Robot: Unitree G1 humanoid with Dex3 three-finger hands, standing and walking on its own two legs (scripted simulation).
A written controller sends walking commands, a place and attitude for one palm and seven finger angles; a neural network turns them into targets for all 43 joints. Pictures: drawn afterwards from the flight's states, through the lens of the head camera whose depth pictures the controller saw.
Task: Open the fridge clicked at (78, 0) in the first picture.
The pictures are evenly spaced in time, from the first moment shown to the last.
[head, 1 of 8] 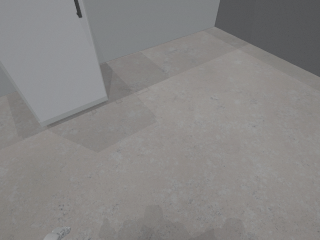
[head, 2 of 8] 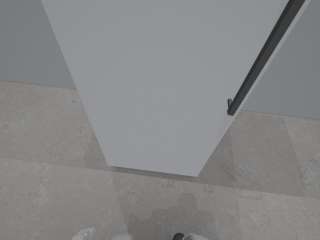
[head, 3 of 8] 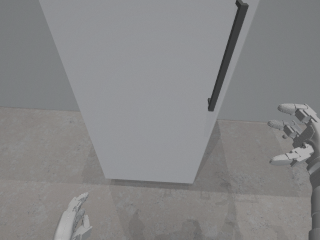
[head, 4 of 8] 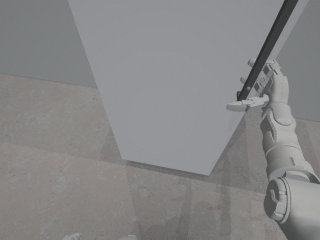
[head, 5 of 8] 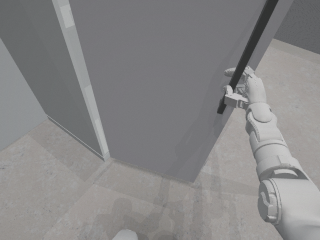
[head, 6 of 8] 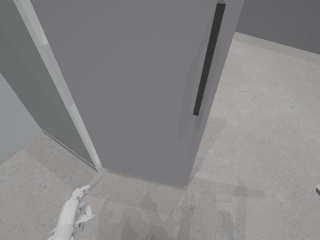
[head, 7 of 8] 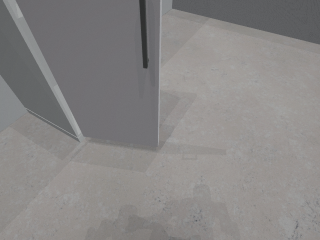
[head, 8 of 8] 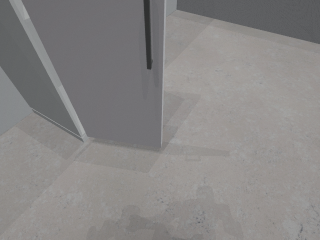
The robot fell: no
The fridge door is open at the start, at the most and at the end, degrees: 0 79 69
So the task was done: yes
